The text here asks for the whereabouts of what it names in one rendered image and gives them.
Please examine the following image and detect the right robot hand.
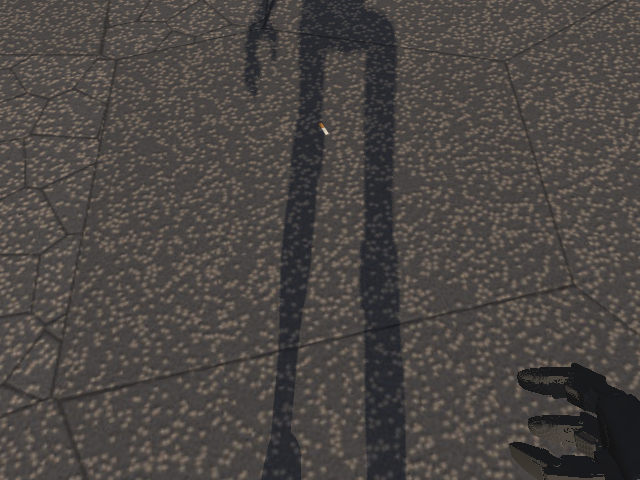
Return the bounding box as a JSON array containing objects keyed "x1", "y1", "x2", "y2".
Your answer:
[{"x1": 509, "y1": 363, "x2": 640, "y2": 480}]

